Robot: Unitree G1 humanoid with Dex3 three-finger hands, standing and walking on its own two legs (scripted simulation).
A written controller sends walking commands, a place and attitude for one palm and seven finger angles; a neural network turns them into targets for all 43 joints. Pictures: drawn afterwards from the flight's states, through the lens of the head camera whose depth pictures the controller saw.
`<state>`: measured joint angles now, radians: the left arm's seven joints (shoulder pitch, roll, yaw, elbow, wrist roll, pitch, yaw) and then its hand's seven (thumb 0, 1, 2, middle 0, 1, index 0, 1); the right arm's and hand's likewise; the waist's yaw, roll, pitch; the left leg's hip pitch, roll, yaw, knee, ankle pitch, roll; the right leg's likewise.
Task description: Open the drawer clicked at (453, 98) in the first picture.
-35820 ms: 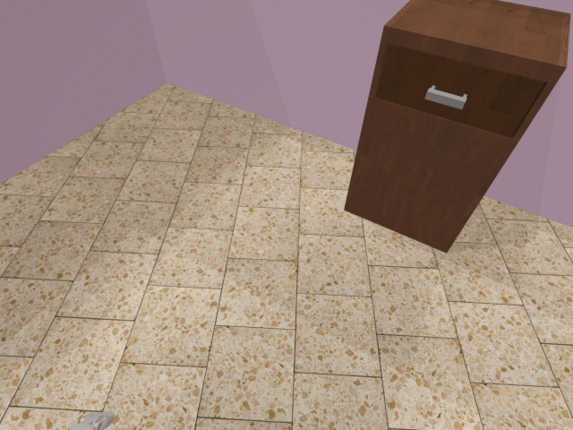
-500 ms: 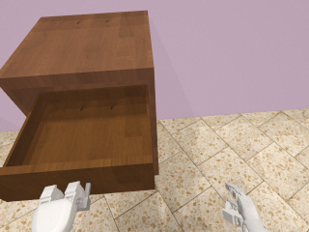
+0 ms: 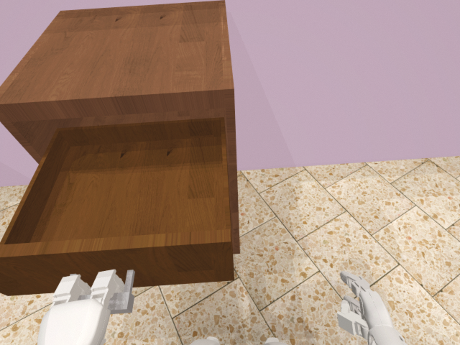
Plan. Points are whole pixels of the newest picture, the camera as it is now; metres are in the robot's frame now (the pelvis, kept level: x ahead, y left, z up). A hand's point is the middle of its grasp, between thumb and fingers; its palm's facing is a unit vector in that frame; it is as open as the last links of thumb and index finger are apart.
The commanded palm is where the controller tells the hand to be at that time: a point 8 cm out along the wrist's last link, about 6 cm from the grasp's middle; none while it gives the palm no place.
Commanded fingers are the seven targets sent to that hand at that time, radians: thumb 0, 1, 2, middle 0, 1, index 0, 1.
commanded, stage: open the thumb to release the handle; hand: left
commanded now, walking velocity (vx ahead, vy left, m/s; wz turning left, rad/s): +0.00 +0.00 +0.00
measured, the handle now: (98, 291) +0.20 +0.25 +0.00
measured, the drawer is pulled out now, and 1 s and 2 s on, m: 0.30 0.29 0.29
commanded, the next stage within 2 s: lift the hand off the handle in 0.36 s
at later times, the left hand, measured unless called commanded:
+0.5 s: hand (96, 333) +0.14 +0.23 -0.01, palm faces +0.00 -0.10 -1.00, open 13.4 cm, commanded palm +0.12 +0.24 +0.03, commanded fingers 0.00 -0.50 0.30 -0.30 -1.20 -0.30 -1.20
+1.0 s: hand (97, 321) +0.16 +0.23 -0.01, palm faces +0.00 -0.09 -1.00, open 13.8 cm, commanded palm +0.13 +0.24 +0.05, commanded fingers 0.00 -0.50 0.30 -0.30 -1.20 -0.30 -1.20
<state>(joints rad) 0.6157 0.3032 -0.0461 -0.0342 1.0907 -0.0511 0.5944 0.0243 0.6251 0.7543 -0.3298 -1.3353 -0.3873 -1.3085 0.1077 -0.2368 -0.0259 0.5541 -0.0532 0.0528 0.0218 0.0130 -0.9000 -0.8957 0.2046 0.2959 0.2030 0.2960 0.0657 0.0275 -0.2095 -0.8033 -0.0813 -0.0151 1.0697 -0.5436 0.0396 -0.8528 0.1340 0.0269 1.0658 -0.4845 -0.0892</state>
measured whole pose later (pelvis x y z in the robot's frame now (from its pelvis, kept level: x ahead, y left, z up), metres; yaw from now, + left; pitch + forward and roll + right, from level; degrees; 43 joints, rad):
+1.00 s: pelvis -0.02 -0.01 +0.02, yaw +0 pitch +13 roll +1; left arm 0.44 0.31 -0.07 0.11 1.05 0.03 0.56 0.00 -0.49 0.30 -0.35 -1.20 -0.32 -1.20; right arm 0.11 -0.22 -0.01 0.59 -0.01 0.06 -0.04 0.01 -0.90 -0.90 0.21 0.30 0.20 0.30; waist 0.06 0.03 -0.18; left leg -0.72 -0.08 -0.03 0.96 -0.46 0.02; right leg -0.76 0.13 0.02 0.96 -0.41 -0.10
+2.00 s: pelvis +0.01 +0.01 +0.04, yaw +0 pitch +8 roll -1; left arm 0.58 0.34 -0.12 -0.20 1.01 0.08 0.40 0.00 -0.49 0.30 -0.32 -1.20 -0.41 -1.22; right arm 0.13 -0.23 0.01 0.53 -0.01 0.06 0.03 0.01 -0.90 -0.90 0.20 0.30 0.20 0.30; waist 0.10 0.07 -0.15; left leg -0.51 -0.08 -0.03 0.83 -0.45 0.06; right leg -0.55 0.12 0.04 0.80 -0.39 -0.07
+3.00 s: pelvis +0.01 +0.02 +0.06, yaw -1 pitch +3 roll -1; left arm 0.60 0.41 -0.07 -0.48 0.93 0.13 0.21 0.00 -0.49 0.30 -0.32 -1.20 -0.32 -1.21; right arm 0.14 -0.23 0.04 0.50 0.03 0.09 0.05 0.01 -0.90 -0.90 0.20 0.30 0.20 0.30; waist 0.11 0.10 -0.12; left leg -0.33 -0.06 -0.03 0.66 -0.39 0.06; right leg -0.36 0.13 0.06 0.62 -0.31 -0.07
